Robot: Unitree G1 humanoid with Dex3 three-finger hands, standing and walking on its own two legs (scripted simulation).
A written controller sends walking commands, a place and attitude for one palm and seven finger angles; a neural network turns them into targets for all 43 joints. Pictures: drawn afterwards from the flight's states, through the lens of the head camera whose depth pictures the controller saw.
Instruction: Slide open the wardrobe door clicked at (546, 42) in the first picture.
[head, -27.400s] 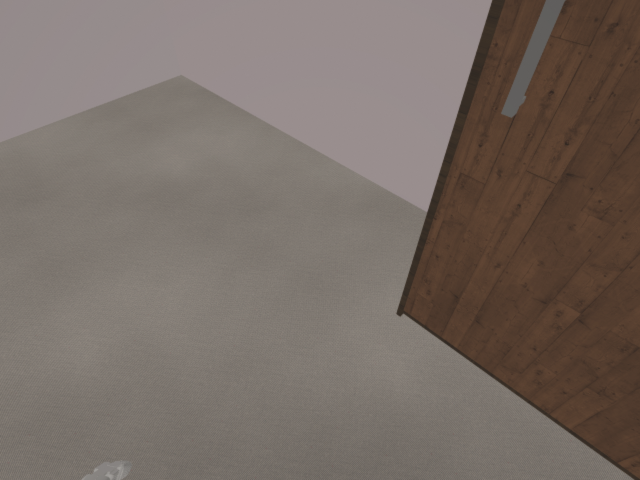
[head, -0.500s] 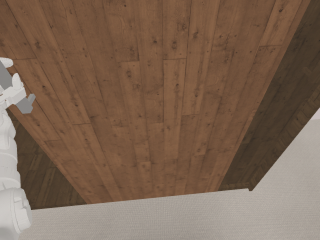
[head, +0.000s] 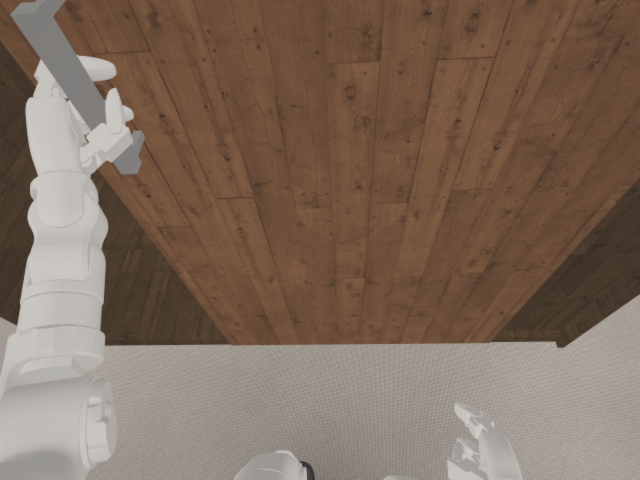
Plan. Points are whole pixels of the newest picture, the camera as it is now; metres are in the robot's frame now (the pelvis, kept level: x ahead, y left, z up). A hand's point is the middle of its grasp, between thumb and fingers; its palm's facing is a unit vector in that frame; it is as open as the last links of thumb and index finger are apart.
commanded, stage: stop walking and hold the door there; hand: left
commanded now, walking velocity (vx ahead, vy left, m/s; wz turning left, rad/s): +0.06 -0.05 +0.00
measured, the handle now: (96, 91) +0.46 +0.28 +0.22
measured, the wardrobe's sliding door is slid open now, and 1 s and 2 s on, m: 0.55 0.55 0.55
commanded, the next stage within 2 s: loosen the grip on the handle in 0.66 s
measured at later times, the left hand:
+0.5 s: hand (117, 132) +0.42 +0.25 +0.20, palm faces +0.26 -0.95 -0.15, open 5.6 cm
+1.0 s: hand (103, 131) +0.42 +0.26 +0.21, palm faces +0.29 -0.95 -0.15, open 8.8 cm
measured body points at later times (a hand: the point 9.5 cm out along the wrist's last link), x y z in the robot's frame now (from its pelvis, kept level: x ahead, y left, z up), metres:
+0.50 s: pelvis -0.01 +0.05 +0.01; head +0.02 +0.05 +0.46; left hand +0.40 +0.30 +0.21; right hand +0.12 -0.21 -0.09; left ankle +0.02 +0.13 -0.73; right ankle +0.00 -0.06 -0.73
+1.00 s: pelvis -0.03 +0.03 +0.01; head -0.03 +0.03 +0.46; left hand +0.39 +0.31 +0.21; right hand +0.08 -0.25 -0.09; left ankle +0.02 +0.13 -0.73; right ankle +0.00 -0.06 -0.73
